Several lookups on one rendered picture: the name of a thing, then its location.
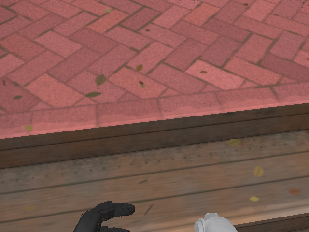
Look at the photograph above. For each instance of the right robot thigh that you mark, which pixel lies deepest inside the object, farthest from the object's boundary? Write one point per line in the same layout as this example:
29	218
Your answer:
214	224

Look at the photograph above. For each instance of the robot left hand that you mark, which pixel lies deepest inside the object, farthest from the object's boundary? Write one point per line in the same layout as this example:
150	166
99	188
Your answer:
91	220

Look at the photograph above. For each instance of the robot right shin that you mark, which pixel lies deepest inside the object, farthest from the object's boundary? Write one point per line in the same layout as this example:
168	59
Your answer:
211	215

